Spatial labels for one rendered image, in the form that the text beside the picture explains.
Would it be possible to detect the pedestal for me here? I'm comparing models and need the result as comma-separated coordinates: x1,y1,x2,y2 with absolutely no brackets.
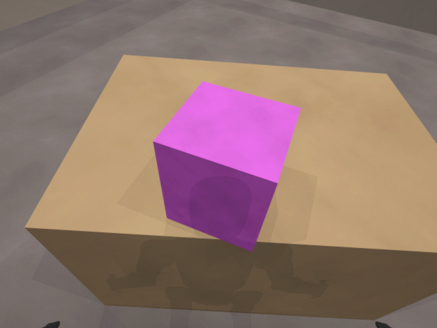
25,55,437,320

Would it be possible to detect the carton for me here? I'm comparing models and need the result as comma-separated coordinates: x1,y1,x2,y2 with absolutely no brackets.
153,81,301,252

